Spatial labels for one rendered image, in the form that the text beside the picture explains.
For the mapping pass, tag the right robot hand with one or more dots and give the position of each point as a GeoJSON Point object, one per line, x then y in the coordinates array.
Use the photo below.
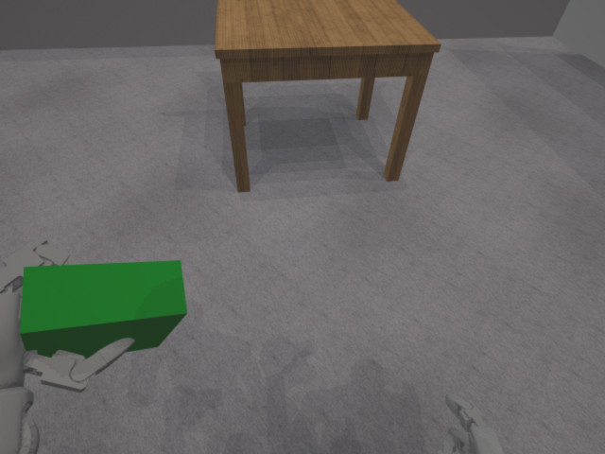
{"type": "Point", "coordinates": [482, 439]}

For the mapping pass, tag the sponge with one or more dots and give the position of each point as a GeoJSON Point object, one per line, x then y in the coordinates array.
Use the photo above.
{"type": "Point", "coordinates": [83, 308]}

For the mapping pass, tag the left robot hand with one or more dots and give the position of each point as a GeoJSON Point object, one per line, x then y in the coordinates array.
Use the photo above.
{"type": "Point", "coordinates": [64, 370]}

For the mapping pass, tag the table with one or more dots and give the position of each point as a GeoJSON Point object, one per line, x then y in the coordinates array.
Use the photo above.
{"type": "Point", "coordinates": [280, 40]}

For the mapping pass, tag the robot left forearm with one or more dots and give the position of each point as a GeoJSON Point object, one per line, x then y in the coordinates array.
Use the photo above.
{"type": "Point", "coordinates": [18, 432]}

